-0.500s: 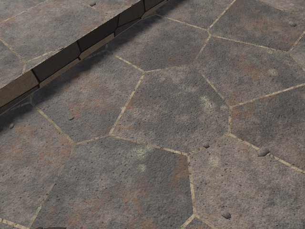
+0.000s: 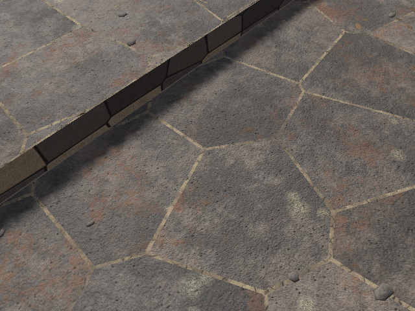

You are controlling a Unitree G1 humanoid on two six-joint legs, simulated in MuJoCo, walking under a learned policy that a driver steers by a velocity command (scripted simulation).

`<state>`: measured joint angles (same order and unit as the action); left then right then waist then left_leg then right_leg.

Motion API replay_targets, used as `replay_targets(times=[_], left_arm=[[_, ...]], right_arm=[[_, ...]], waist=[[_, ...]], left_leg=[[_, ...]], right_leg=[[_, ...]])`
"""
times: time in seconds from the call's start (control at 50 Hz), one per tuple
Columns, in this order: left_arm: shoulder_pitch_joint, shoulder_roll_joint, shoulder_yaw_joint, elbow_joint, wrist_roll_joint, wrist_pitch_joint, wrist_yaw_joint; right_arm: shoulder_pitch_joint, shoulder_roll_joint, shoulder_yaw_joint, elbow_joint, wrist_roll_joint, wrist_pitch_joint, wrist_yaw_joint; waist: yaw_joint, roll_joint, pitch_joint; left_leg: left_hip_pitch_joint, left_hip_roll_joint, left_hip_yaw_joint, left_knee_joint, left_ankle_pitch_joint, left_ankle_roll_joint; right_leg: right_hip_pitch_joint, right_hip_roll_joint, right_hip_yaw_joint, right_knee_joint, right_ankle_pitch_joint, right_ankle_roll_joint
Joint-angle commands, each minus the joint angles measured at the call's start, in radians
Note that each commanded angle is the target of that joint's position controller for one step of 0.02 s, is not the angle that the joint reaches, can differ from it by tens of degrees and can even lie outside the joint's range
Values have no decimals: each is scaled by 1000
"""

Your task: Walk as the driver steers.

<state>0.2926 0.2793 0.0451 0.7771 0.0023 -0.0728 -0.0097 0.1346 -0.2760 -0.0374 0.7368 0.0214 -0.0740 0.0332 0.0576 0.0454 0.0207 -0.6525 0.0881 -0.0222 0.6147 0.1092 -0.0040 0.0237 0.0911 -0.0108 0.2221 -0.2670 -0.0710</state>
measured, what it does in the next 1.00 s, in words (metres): walks ahead: left foot, then right foot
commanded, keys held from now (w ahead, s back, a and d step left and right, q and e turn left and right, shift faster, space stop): w+q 0.40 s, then q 0.14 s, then e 0.46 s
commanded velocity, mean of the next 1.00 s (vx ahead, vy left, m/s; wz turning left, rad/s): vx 0.31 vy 0.00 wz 0.21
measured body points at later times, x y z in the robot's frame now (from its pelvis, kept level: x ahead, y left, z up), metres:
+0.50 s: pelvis +0.29 +0.06 +0.00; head +0.33 +0.08 +0.45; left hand +0.44 +0.35 -0.08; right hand +0.43 -0.21 -0.11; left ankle +0.22 +0.13 -0.74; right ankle +0.52 -0.05 -0.70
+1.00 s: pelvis +0.43 +0.08 -0.01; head +0.45 +0.10 +0.44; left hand +0.49 +0.39 -0.12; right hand +0.64 -0.15 -0.10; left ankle +0.42 +0.21 -0.74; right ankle +0.53 -0.01 -0.74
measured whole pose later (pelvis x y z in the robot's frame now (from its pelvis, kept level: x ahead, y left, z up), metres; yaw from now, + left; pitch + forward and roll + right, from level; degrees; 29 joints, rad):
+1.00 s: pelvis +0.43 +0.08 -0.01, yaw +12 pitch +0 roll +0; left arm 0.18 0.31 0.07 0.73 -0.02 0.04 0.02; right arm 0.16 -0.28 -0.05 0.70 -0.01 0.00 -0.03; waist 0.03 -0.03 0.05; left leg -0.29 -0.03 -0.08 0.52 -0.22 -0.02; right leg -0.37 0.11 0.18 0.51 -0.16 -0.02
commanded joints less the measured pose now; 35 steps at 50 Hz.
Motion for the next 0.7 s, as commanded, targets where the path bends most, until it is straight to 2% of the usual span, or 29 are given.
replay_targets(times=[0.02, 0.04, 0.08, 0.1, 0.12, 0.14, 0.16, 0.18, 0.2, 0.22, 0.24, 0.26, 0.32, 0.36, 0.4, 0.42, 0.46, 0.5, 0.54, 0.56, 0.58, 0.6, 0.62, 0.64, 0.66, 0.68, 0.7], left_arm=[[49, 170, 49, -6, -4, 2, 7], [47, 175, 52, -1, -7, 8, 10], [20, 195, 58, -6, -8, 19, 20], [6, 204, 60, -11, -8, 28, 26], [-6, 195, 54, -20, -7, 36, 35], [19, 155, 35, -45, 16, 29, 44], [133, 38, -2, -71, 29, 1, 21], [41, 134, 12, -65, -1, -32, 3], [-57, 164, 19, -102, -33, -53, -8], [-102, 150, 14, -114, -24, -65, -5], [-119, 152, 20, -116, -1, -67, 0], [-102, 151, 24, -120, 8, -59, 1], [-68, 121, 20, -118, 16, -30, 8], [-132, 98, 10, -138, 19, -23, 13], [-209, 76, 2, -153, 17, -26, 11], [-246, 71, 0, -161, 16, -30, 9], [-294, 78, 4, -176, 11, -36, 3], [-300, 100, 15, -181, 7, -39, -2], [-262, 126, 30, -171, 7, -43, -4], [-197, 132, 34, -149, 12, -47, -4], [-134, 147, 38, -135, 29, -54, -2], [-47, 189, 40, -133, 51, -56, 3], [-25, 196, 40, -103, 53, -39, -3], [-41, 119, 27, -100, 11, -27, -13], [-103, 73, 11, -119, 0, -18, -16], [-153, 74, 5, -120, 5, -5, -21], [-192, 79, 3, -126, 0, 7, -21]], right_arm=[[-150, -76, -14, -116, 4, -19, 21], [-147, -78, -15, -123, 2, -20, 27], [-85, -101, -26, -121, -5, -16, 32], [2, -131, -44, -105, -8, -12, 29], [142, -176, -70, -73, -8, -8, 20], [295, -257, -93, -55, -7, -1, 6], [296, -303, -96, -55, 1, -8, 12], [321, -199, -73, -58, 7, -6, 8], [271, -178, -66, -67, -1, -4, 1], [214, -177, -65, -82, -6, -2, -3], [165, -160, -59, -95, -9, 1, -6], [139, -147, -52, -110, -21, 1, -10], [121, -153, -54, -114, -13, 2, -22], [137, -179, -63, -105, -8, 4, -34], [158, -186, -66, -93, -3, 12, -44], [170, -189, -67, -86, -3, 18, -48], [216, -196, -72, -64, -1, 34, -55], [233, -186, -72, -55, 4, 50, -62], [204, -175, -73, -68, 0, 63, -71], [169, -159, -68, -78, -4, 65, -74], [165, -125, -57, -88, -9, 62, -73], [186, -66, -34, -107, -30, 57, -72], [433, -22, -17, -70, -17, 52, -64], [484, -111, -28, -18, -12, 60, -58], [335, -159, -41, -32, -10, 77, -59], [239, -167, -47, -49, -20, 90, -68], [178, -169, -52, -70, -34, 101, -73]], waist=[[39, -83, 68], [31, -88, 62], [-12, -117, 2], [-62, -127, -61], [-138, -103, -143], [-185, 22, -263], [-88, 254, -362], [-165, 133, -370], [-171, 81, -229], [-142, -31, -151], [-109, -67, -92], [-76, -37, -81], [-42, -4, -54], [-58, -1, -27], [-88, 13, -19], [-102, 21, -11], [-123, 34, -28], [-119, 50, -50], [-87, 74, -69], [-50, 78, -94], [-26, 56, -153], [-4, -75, -284], [-103, -344, -408], [-97, -249, -418], [-61, -170, -269], [-58, -119, -195], [-62, -115, -121]], left_leg=[[-64, -16, -5, -48, -58, 37], [-61, -25, 4, -56, -104, 52], [51, -78, 60, -56, -203, 86], [172, -119, 95, -58, -232, 108], [384, -150, 97, -92, -185, 141], [691, 26, -167, -85, -127, 214], [1016, 233, -712, -198, -331, 404], [1048, 221, -753, -282, -465, 370], [937, 195, -616, -304, -426, 331], [800, 160, -524, -315, -333, 309], [680, 129, -456, -334, -220, 301], [603, 105, -418, -356, -138, 302], [477, 71, -333, -392, -24, 313], [414, 36, -275, -401, -9, 293], [373, -11, -230, -388, -54, 252], [356, -28, -218, -365, -19, 232], [371, -33, -236, -311, 42, 200], [436, -24, -293, -239, 39, 173], [498, -13, -360, -146, 56, 149], [523, -17, -344, -80, 76, 127], [514, -60, -307, 33, 85, 92], [404, -127, -235, 273, -202, 48], [170, -246, -197, 546, -841, -16], [150, -157, -234, 601, -791, -36], [115, -122, -180, 619, -729, -60], [104, -99, -128, 576, -675, -68], [111, -82, -107, 509, -642, -75]], right_leg=[[46, -333, 59, -35, 360, -120], [80, -342, 48, -5, 433, -109], [108, -334, 11, 111, 758, -81], [104, -316, -16, 238, 936, -63], [24, -274, -61, 442, 975, -28], [-217, -225, -90, 763, 648, 14], [-647, -1, 3, 1071, -267, 75], [-761, -48, 144, 1144, -284, 59], [-820, -93, 132, 1120, -194, 46], [-798, -134, 118, 1048, -123, 43], [-755, -158, 111, 963, -82, 54], [-693, -174, 115, 926, -58, 65], [-648, -179, 85, 801, -32, 117], [-639, -164, 66, 665, 81, 145], [-579, -135, 60, 501, 238, 154], [-542, -110, 53, 428, 298, 155], [-484, -63, 48, 345, 368, 150], [-461, -44, 76, 283, 352, 133], [-430, -45, 102, 245, 296, 105], [-381, -63, 85, 207, 351, 83], [-252, -110, 86, 175, 492, 47], [-8, -288, 248, 232, 832, -22], [247, -519, 594, 270, 994, -249], [175, -503, 682, 218, 638, -254], [64, -421, 559, 187, 475, -203], [-41, -365, 498, 155, 363, -163], [-143, -329, 463, 128, 312, -149]])
Velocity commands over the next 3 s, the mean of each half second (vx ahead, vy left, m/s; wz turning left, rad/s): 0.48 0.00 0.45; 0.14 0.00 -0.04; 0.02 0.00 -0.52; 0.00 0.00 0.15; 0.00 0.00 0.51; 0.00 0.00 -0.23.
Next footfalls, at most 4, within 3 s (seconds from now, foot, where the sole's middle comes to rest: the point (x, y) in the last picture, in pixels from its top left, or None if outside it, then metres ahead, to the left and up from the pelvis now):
0.12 left None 0.25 0.13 -0.78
0.58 right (230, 287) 0.56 0.01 -0.78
0.98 left None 0.46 0.21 -0.78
1.38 right None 0.48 -0.05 -0.78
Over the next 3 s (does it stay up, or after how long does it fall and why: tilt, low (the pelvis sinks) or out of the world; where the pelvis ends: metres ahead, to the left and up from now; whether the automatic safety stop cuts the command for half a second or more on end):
stays up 0.43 0.04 -0.01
